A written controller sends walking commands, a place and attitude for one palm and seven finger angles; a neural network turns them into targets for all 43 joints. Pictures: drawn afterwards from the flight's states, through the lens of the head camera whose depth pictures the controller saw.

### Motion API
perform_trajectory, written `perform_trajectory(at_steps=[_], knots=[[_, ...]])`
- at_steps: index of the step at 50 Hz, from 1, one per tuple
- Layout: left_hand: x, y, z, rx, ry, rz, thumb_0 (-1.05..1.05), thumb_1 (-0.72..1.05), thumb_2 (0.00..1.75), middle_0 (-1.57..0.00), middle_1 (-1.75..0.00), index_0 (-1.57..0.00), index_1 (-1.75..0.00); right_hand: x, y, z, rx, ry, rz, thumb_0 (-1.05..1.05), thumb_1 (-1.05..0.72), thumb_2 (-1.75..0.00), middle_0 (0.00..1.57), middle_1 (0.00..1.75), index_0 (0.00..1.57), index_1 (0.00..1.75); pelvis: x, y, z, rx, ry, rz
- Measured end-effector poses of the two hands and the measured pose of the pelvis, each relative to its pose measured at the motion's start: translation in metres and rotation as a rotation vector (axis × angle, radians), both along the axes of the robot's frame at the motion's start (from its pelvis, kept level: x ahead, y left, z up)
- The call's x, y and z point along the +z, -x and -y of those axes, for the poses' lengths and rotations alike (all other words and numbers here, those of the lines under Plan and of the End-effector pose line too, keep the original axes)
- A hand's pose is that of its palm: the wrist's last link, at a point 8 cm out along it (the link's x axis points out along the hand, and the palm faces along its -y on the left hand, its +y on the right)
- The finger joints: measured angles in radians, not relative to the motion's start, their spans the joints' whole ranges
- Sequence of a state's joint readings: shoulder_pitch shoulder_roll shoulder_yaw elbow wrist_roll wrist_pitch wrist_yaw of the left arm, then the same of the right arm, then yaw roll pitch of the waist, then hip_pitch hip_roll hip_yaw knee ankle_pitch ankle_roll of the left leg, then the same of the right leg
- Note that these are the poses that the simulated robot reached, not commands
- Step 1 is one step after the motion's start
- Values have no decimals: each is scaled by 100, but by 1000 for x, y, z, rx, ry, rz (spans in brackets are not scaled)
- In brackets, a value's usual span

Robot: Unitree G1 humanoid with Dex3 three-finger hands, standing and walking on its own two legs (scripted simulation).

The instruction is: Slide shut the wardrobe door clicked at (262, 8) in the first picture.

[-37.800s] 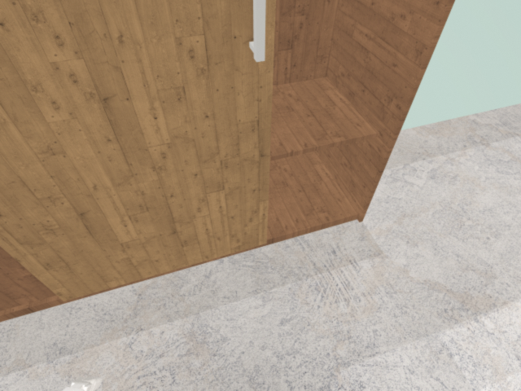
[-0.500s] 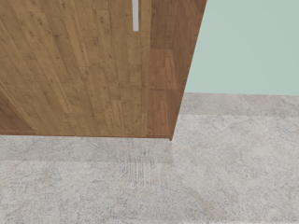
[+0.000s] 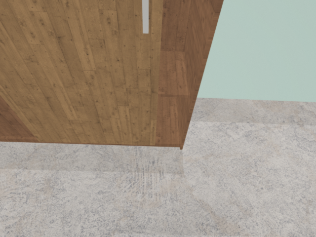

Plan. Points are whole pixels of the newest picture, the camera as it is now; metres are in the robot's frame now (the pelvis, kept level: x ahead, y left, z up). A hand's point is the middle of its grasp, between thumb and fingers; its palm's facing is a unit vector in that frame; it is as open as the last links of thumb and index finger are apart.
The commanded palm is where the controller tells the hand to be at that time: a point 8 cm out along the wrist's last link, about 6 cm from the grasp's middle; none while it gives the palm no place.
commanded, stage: look to check the result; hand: left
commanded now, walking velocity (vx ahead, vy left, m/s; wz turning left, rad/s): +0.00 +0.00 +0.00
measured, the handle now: out of the picture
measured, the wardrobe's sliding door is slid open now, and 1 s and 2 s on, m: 0.18 0.18 0.18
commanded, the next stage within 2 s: take the last steps up to it in 0.04 s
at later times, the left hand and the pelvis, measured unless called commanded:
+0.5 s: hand out of the picture +0.03 +0.18 -0.19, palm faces +0.04 -0.98 -0.22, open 7.3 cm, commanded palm none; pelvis +0.05 -0.01 -0.01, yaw +1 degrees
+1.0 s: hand (105, 207) +0.23 +0.18 -0.19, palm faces +0.06 -0.98 -0.20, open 7.3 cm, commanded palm none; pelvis +0.19 -0.01 -0.02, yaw +2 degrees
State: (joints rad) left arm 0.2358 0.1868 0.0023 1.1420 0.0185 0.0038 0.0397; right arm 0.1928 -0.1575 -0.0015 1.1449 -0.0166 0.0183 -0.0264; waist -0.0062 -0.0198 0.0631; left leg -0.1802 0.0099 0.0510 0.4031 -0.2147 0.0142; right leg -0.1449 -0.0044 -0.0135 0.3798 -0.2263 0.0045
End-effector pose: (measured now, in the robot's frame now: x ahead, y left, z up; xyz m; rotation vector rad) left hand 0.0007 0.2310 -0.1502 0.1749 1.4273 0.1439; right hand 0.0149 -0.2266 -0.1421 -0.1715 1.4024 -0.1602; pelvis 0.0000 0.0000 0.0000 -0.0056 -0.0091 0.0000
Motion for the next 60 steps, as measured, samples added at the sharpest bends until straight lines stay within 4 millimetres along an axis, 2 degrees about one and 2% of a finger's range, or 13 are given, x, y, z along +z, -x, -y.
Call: perform_trajectory(at_steps=[15,22,25,28,32,35,38,43,46,50,55,60], knots=[[-2,-19,-3,-15,10,29,0,91,90,-20,-30,-20,-30,0,-6,-2,-9,3,10,0,-91,-90,20,30,20,30,-2,-10,-3,-9,-5,1],[-3,-25,0,4,-5,8,1,91,90,-20,-30,-20,-30,-10,2,9,-39,-15,-51,0,-91,-89,20,30,20,30,-9,-34,8,-6,-13,-10],[-4,-23,4,42,-12,0,0,91,90,-20,-30,-20,-30,-12,-3,15,-29,-9,-92,0,-91,-89,20,30,20,30,-12,-48,12,15,3,-14],[-5,-15,8,78,-6,-38,0,91,90,-20,-30,-20,-30,-8,-28,20,-11,10,-89,1,-91,-89,20,30,20,30,-11,-64,11,23,6,-11],[-8,-2,12,102,31,-143,0,91,90,-20,-30,-20,-30,-3,-86,18,14,32,8,1,-91,-90,20,30,20,30,-13,-87,4,16,-2,-2],[-18,-6,8,87,62,-217,0,91,90,-21,-30,-20,-30,-10,-127,15,18,56,127,1,-91,-90,20,30,20,30,-25,-103,-7,-20,9,11],[-20,-40,2,47,54,-206,1,91,90,-21,-30,-20,-30,-6,-143,10,5,51,156,0,-91,-90,20,30,20,30,-22,-116,-6,-34,-11,16],[-7,-137,0,47,33,18,1,91,90,-20,-30,-20,-30,-6,-148,6,36,6,51,0,-91,-89,20,30,20,30,-10,-142,2,4,4,0],[-8,-185,1,33,5,146,1,91,90,-20,-30,-20,-30,-15,-158,14,29,-18,2,0,-91,-89,20,30,21,30,-18,-163,14,21,-12,-10],[-10,-221,6,35,-1,167,0,91,90,-20,-30,-20,-30,-15,-192,22,16,-6,5,1,-91,-89,20,30,21,30,-18,-191,14,32,13,-9],[-23,-254,7,-2,34,96,0,91,90,-20,-30,-20,-30,-8,-242,23,-7,42,125,1,-91,-89,20,30,20,30,-22,-229,7,-17,19,-8],[-16,-303,12,-20,21,91,1,91,90,-20,-30,-20,-30,-7,-259,18,-22,30,73,0,-91,-90,20,30,20,30,-15,-258,15,-14,-11,5]])
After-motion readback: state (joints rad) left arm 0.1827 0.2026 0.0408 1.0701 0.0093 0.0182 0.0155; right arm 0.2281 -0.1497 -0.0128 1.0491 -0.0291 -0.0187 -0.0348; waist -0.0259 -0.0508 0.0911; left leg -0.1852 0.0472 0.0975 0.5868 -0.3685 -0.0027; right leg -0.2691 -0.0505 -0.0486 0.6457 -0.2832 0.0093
